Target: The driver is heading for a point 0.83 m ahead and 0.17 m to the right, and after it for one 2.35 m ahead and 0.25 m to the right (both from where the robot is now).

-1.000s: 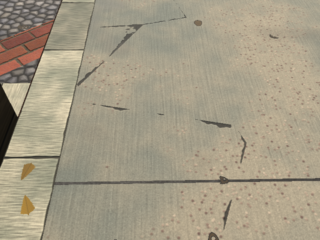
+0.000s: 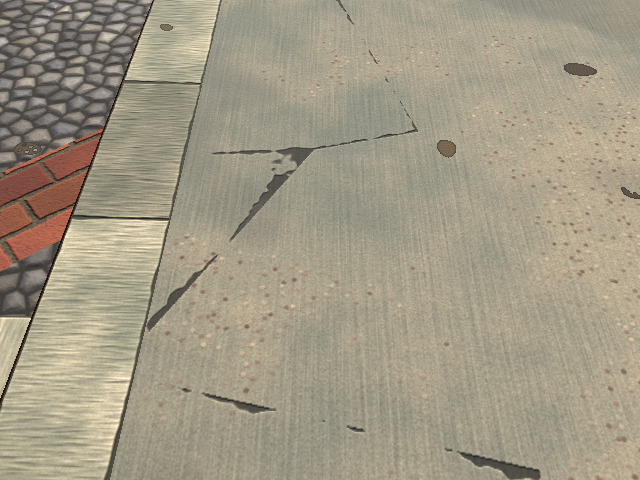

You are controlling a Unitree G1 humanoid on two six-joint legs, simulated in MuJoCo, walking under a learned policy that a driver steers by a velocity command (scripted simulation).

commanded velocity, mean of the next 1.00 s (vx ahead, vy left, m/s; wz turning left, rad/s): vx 0.50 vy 0.00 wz -0.09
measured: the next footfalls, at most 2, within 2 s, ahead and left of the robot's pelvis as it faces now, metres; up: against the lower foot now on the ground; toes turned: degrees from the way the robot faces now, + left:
right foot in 0.28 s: +0.35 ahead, -0.16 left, +0.00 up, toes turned -3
left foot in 0.84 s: +0.66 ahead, +0.08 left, +0.00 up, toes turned -1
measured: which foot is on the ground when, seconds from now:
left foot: down 0.00-0.30, up 0.32-0.82, down 0.84-1.00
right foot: up 0.00-0.26, down 0.28-0.84, up 0.86-1.00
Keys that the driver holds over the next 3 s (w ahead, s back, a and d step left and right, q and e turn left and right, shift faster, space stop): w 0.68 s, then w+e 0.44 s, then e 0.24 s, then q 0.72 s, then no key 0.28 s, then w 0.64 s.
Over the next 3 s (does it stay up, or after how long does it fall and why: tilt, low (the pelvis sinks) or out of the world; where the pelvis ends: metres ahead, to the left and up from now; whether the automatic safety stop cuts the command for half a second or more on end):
stays up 1.01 -0.05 0.00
